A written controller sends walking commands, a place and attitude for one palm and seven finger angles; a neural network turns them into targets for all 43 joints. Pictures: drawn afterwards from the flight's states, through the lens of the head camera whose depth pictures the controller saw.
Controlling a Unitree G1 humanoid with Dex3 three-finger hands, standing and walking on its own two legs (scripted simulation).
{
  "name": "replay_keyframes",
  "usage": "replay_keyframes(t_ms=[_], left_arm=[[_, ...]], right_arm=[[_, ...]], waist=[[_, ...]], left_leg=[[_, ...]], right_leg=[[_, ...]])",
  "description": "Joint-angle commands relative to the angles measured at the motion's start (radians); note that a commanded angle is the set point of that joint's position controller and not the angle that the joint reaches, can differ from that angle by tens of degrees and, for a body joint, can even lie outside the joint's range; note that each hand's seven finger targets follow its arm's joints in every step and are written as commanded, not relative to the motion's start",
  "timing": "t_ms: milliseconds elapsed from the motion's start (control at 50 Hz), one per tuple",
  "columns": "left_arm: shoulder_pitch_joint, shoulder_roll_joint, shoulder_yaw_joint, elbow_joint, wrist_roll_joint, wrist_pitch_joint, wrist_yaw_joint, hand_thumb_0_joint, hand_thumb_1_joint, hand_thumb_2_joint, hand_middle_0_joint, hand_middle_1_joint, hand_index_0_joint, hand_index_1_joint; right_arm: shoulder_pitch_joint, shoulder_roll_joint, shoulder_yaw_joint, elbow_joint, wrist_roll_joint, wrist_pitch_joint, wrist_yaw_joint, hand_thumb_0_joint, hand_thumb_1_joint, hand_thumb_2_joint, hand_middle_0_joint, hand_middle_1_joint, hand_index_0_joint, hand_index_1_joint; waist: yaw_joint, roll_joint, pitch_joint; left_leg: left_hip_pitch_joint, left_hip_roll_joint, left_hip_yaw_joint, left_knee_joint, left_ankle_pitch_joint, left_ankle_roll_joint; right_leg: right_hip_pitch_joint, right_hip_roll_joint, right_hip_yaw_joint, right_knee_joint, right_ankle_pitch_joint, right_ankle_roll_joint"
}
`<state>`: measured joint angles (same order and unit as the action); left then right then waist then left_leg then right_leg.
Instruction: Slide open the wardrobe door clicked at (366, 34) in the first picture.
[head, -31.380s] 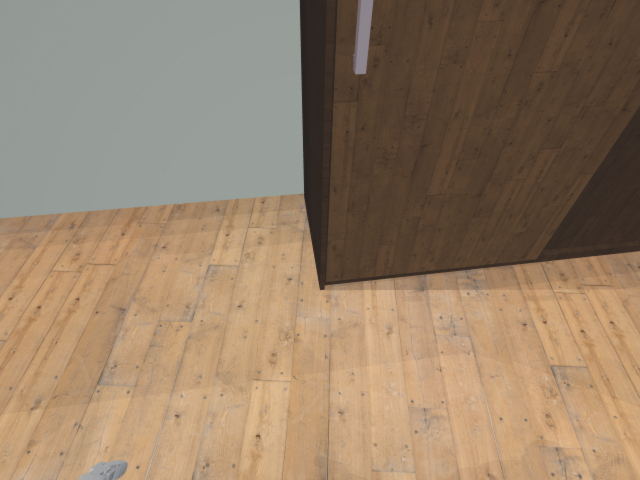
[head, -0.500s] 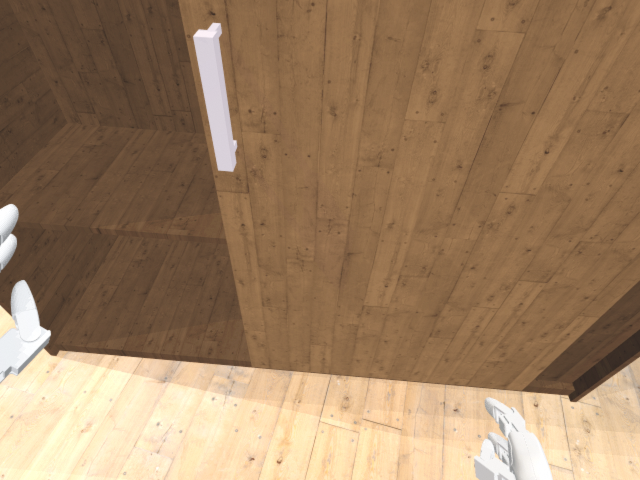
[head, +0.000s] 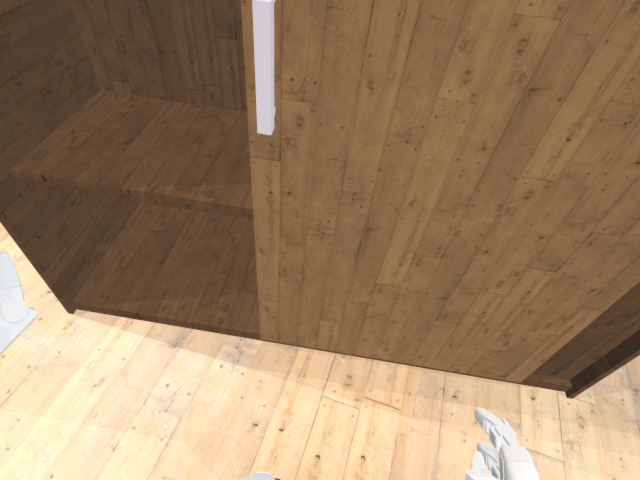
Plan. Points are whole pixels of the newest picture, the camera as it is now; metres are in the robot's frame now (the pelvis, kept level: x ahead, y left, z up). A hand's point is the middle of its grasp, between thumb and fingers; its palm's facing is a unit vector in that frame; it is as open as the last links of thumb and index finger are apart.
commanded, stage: step back with the hand held close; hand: left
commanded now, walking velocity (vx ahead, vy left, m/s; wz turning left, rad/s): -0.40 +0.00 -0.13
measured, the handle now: (267, 66) +0.63 +0.13 +0.21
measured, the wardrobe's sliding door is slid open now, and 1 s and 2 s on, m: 0.66 0.66 0.66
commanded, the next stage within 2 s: stop stepping back and stand still in 0.28 s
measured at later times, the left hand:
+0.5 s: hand out of the picture +0.14 +0.28 +0.18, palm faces +0.32 -0.86 -0.41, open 7.4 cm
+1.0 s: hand out of the picture +0.15 +0.35 +0.16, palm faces +0.31 -0.88 -0.35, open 7.4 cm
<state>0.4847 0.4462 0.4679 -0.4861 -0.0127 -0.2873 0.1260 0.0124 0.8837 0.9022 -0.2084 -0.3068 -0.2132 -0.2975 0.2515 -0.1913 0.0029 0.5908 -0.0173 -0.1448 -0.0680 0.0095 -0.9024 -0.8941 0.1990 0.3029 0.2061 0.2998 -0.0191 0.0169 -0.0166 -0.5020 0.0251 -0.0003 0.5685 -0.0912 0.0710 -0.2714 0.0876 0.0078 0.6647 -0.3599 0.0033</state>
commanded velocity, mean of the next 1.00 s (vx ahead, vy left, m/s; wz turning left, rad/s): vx -0.05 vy -0.07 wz -0.02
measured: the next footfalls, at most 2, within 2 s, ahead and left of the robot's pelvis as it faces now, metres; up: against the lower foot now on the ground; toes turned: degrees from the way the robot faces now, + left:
right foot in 0.04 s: -0.03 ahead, -0.13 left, +0.00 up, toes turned +1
left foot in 0.56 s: +0.05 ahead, +0.09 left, +0.00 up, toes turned -8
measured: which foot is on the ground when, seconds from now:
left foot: down 0.00-0.44, up 0.46-0.54, down 0.56-0.84, up 0.86-0.98, down 1.00-1.00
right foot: up 0.00-0.02, down 0.04-0.56, up 0.58-0.82, down 0.84-1.00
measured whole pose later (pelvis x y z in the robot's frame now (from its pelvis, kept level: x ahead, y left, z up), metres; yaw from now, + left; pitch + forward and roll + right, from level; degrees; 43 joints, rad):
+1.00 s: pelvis -0.10 +0.11 -0.01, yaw -11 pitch -1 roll -3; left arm 0.48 0.42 0.42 -0.44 -0.04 -0.16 0.15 0.01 0.88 0.90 -0.21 -0.31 -0.21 -0.30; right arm 0.30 -0.22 0.00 0.69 -0.02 -0.09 -0.07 0.01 -0.90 -0.89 0.20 0.30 0.21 0.30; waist -0.01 -0.03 -0.07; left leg -0.41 0.04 0.04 0.73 -0.34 0.01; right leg -0.16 0.04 -0.08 0.59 -0.42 -0.02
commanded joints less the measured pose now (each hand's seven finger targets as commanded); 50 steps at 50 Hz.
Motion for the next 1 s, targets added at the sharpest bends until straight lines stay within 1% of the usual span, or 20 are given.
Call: replay_keyframes(t_ms=[0, 40, 80, 200, 260, 280, 340, 380, 420, 440, 500, 540, 580, 720, 760, 820, 860, 940, 960, 980], left_arm=[[-0.007, 0.147, 0.089, -0.217, -0.030, -0.067, 0.009, 0.000, 0.900, 0.900, -0.200, -0.300, -0.200, -0.300], [-0.088, 0.174, 0.082, -0.206, -0.038, -0.082, 0.020, 0.000, 0.900, 0.900, -0.200, -0.300, -0.200, -0.300], [-0.134, 0.168, 0.038, -0.197, -0.026, -0.061, 0.025, 0.000, 0.900, 0.900, -0.200, -0.300, -0.200, -0.300], [-0.085, 0.219, 0.090, -0.197, -0.034, -0.044, 0.015, 0.000, 0.900, 0.900, -0.200, -0.300, -0.200, -0.300], [-0.040, 0.190, 0.129, -0.200, -0.041, -0.059, 0.002, 0.000, 0.900, 0.900, -0.200, -0.300, -0.200, -0.300], [-0.028, 0.209, 0.151, -0.199, -0.046, -0.056, -0.002, 0.000, 0.900, 0.900, -0.200, -0.300, -0.200, -0.300], [0.018, 0.168, 0.096, -0.250, -0.065, -0.053, -0.007, 0.000, 0.900, 0.900, -0.200, -0.300, -0.200, -0.300], [0.017, 0.180, 0.078, -0.281, -0.059, -0.053, 0.004, 0.000, 0.900, 0.900, -0.200, -0.300, -0.200, -0.300], [-0.048, 0.184, 0.053, -0.265, -0.041, -0.035, 0.019, 0.000, 0.900, 0.900, -0.200, -0.300, -0.200, -0.300], [-0.056, 0.176, 0.052, -0.219, -0.029, -0.007, 0.024, 0.000, 0.900, 0.900, -0.200, -0.300, -0.200, -0.300], [-0.228, 0.153, 0.020, -0.160, -0.022, 0.033, 0.028, 0.000, 0.900, 0.900, -0.200, -0.300, -0.200, -0.300], [-0.259, 0.141, 0.034, -0.114, -0.018, 0.023, 0.039, 0.000, 0.900, 0.900, -0.200, -0.300, -0.200, -0.300], [-0.231, 0.173, 0.062, -0.182, -0.018, 0.018, 0.036, 0.000, 0.900, 0.900, -0.200, -0.300, -0.200, -0.300], [0.134, 0.163, 0.063, -0.310, -0.034, 0.068, 0.028, 0.000, 0.900, 0.900, -0.200, -0.300, -0.200, -0.300], [0.123, 0.191, 0.090, -0.274, -0.035, 0.087, 0.025, 0.000, 0.900, 0.900, -0.200, -0.300, -0.200, -0.300], [-0.046, 0.233, 0.144, -0.224, -0.056, 0.081, 0.034, 0.000, 0.900, 0.900, -0.200, -0.300, -0.200, -0.300], [-0.049, 0.145, 0.076, -0.056, -0.045, 0.084, 0.034, 0.000, 0.900, 0.900, -0.200, -0.300, -0.200, -0.300], [-0.155, 0.130, 0.002, -0.137, -0.020, 0.072, 0.039, 0.000, 0.900, 0.900, -0.200, -0.300, -0.200, -0.300], [-0.177, 0.133, -0.005, -0.193, -0.021, 0.065, 0.039, 0.000, 0.900, 0.900, -0.200, -0.300, -0.200, -0.300], [-0.182, 0.144, 0.010, -0.245, -0.024, 0.055, 0.039, 0.000, 0.900, 0.900, -0.200, -0.300, -0.200, -0.300]], right_arm=[[-0.123, -0.148, -0.069, -0.125, -0.004, -0.055, 0.002, 0.000, -0.900, -0.900, 0.200, 0.300, 0.200, 0.300], [-0.128, -0.123, -0.058, -0.102, -0.007, -0.042, -0.003, 0.000, -0.900, -0.900, 0.200, 0.300, 0.200, 0.300], [-0.130, -0.132, -0.072, -0.096, 0.017, -0.040, -0.015, 0.000, -0.900, -0.900, 0.200, 0.300, 0.200, 0.300], [-0.168, -0.148, -0.063, -0.136, 0.017, -0.005, -0.030, 0.000, -0.900, -0.900, 0.200, 0.300, 0.200, 0.300], [-0.166, -0.176, -0.079, -0.161, -0.006, -0.010, -0.023, 0.000, -0.900, -0.900, 0.200, 0.300, 0.200, 0.300], [-0.155, -0.165, -0.081, -0.159, -0.015, -0.007, -0.019, 0.000, -0.900, -0.900, 0.200, 0.300, 0.200, 0.300], [-0.141, -0.134, -0.079, -0.159, -0.002, -0.026, 0.005, 0.000, -0.900, -0.900, 0.200, 0.300, 0.200, 0.300], [-0.092, -0.135, -0.079, -0.136, 0.003, -0.026, 0.009, 0.000, -0.900, -0.900, 0.200, 0.300, 0.200, 0.300], [-0.072, -0.127, -0.075, -0.106, -0.004, -0.028, 0.003, 0.000, -0.900, -0.900, 0.200, 0.300, 0.200, 0.300], [-0.071, -0.131, -0.077, -0.100, -0.001, -0.024, -0.004, 0.000, -0.900, -0.900, 0.200, 0.300, 0.200, 0.300], [-0.096, -0.147, -0.046, -0.080, 0.010, -0.020, -0.030, 0.000, -0.900, -0.900, 0.200, 0.300, 0.200, 0.300], [-0.092, -0.177, -0.042, -0.087, 0.019, -0.058, -0.044, 0.000, -0.900, -0.900, 0.200, 0.300, 0.200, 0.300], [-0.101, -0.154, -0.049, -0.099, 0.010, -0.077, -0.031, 0.000, -0.900, -0.900, 0.200, 0.300, 0.200, 0.300], [-0.103, -0.126, -0.040, -0.130, -0.015, -0.057, 0.017, 0.000, -0.900, -0.900, 0.200, 0.300, 0.200, 0.300], [-0.085, -0.127, -0.047, -0.117, -0.022, -0.019, 0.006, 0.000, -0.900, -0.900, 0.200, 0.300, 0.200, 0.300], [-0.074, -0.117, -0.041, -0.077, -0.025, 0.015, -0.002, 0.000, -0.900, -0.900, 0.200, 0.300, 0.200, 0.300], [-0.051, -0.135, -0.061, -0.065, 0.003, 0.004, -0.001, 0.000, -0.900, -0.900, 0.200, 0.300, 0.200, 0.300], [-0.118, -0.141, -0.039, -0.065, 0.010, -0.004, -0.021, 0.000, -0.900, -0.900, 0.200, 0.300, 0.200, 0.300], [-0.115, -0.150, -0.037, -0.071, 0.009, -0.015, -0.027, 0.000, -0.900, -0.900, 0.200, 0.300, 0.200, 0.300], [-0.112, -0.168, -0.040, -0.083, 0.007, -0.029, -0.032, 0.000, -0.900, -0.900, 0.200, 0.300, 0.200, 0.300]], waist=[[0.027, 0.150, -0.084], [0.022, 0.012, -0.131], [0.010, -0.165, -0.190], [0.011, 0.090, -0.051], [0.032, 0.315, -0.098], [0.044, 0.291, -0.119], [0.053, 0.211, -0.205], [0.024, 0.049, -0.185], [0.007, -0.159, -0.126], [0.005, -0.217, -0.069], [-0.026, -0.019, 0.072], [0.004, 0.268, 0.067], [0.018, 0.308, -0.036], [0.037, 0.202, -0.127], [0.025, 0.105, -0.131], [0.008, -0.143, -0.064], [-0.003, -0.228, -0.035], [-0.014, -0.012, 0.086], [-0.016, 0.084, 0.077], [-0.011, 0.239, 0.076]], left_leg=[[0.109, 0.159, -0.180, -0.273, -0.377, -0.038], [0.357, 0.080, -0.028, -0.085, -0.081, -0.091], [0.492, 0.015, 0.038, 0.057, -0.032, -0.082], [0.370, 0.080, -0.081, -0.164, -0.167, -0.065], [-0.034, 0.267, -0.325, -0.576, -0.695, -0.053], [-0.086, 0.280, -0.302, -0.575, -0.662, -0.056], [0.142, 0.178, -0.104, -0.385, -0.406, -0.091], [0.353, 0.048, 0.039, -0.087, -0.259, -0.122], [0.491, -0.025, 0.011, 0.287, -0.224, -0.123], [0.441, -0.021, -0.019, 0.397, -0.250, -0.116], [0.264, 0.024, -0.076, 0.014, -0.303, -0.081], [0.075, 0.186, -0.379, -0.392, -0.429, -0.013], [0.095, 0.252, -0.499, -0.578, -0.828, -0.096], [0.149, 0.116, -0.149, -0.477, -0.450, -0.155], [0.086, 0.041, -0.039, -0.318, -0.392, -0.158], [0.085, 0.004, 0.012, 0.308, -0.217, -0.107], [0.035, 0.030, -0.050, 0.387, -0.287, -0.088], [0.188, 0.045, 0.038, 0.092, -0.270, -0.059], [0.240, 0.046, 0.009, -0.037, -0.282, -0.044], [0.272, 0.136, -0.169, -0.171, -0.306, -0.001]], right_leg=[[0.025, -0.073, 0.089, -0.279, -0.008, -0.056], [-0.157, -0.196, 0.221, -0.368, 0.180, -0.083], [-0.236, -0.211, 0.169, -0.387, 0.325, -0.024], [-0.236, -0.063, 0.050, -0.318, 0.040, 0.002], [0.179, 0.058, -0.021, -0.012, -0.096, -0.026], [0.244, 0.055, -0.025, 0.047, -0.100, -0.040], [0.130, 0.002, -0.035, -0.156, -0.122, -0.060], [-0.127, -0.137, 0.091, -0.393, -0.133, -0.091], [-0.455, -0.342, 0.247, -0.535, -0.316, -0.173], [-0.520, -0.359, 0.262, -0.524, -0.422, -0.189], [-0.339, -0.210, 0.059, -0.262, -0.252, -0.075], [-0.106, -0.027, -0.030, 0.034, -0.107, 0.001], [-0.060, 0.013, 0.008, 0.233, -0.163, -0.005], [0.244, 0.035, -0.121, -0.227, -0.103, -0.043], [0.334, -0.029, -0.079, -0.342, -0.069, -0.078], [-0.011, -0.420, 0.265, -0.495, -0.177, -0.262], [-0.052, -0.389, 0.230, -0.440, -0.318, -0.236], [-0.141, -0.307, 0.113, -0.292, -0.243, -0.175], [-0.146, -0.230, 0.039, -0.176, -0.210, -0.130], [-0.200, -0.121, -0.040, -0.007, -0.176, -0.068]])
